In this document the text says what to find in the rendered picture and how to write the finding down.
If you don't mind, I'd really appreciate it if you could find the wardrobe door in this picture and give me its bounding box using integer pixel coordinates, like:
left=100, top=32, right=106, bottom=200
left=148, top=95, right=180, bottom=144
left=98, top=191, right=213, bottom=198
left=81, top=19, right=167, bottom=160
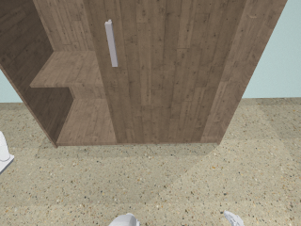
left=202, top=0, right=275, bottom=137
left=83, top=0, right=247, bottom=144

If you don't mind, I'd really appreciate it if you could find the left robot hand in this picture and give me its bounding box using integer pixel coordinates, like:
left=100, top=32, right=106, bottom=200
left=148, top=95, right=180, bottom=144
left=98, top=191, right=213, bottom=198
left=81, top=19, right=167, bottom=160
left=0, top=131, right=14, bottom=175

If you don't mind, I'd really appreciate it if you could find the robot left thigh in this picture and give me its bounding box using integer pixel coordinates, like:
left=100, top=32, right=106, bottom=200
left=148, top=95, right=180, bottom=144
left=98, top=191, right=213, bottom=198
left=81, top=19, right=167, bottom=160
left=108, top=215, right=140, bottom=226

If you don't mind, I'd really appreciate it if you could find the right robot hand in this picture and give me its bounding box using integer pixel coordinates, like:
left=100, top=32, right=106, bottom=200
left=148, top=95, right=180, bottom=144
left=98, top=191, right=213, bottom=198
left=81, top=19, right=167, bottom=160
left=224, top=210, right=245, bottom=226

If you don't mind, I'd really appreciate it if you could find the handle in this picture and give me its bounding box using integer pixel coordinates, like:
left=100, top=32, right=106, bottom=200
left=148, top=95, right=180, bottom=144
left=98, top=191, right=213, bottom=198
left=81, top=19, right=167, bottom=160
left=104, top=19, right=119, bottom=67
left=234, top=15, right=257, bottom=59

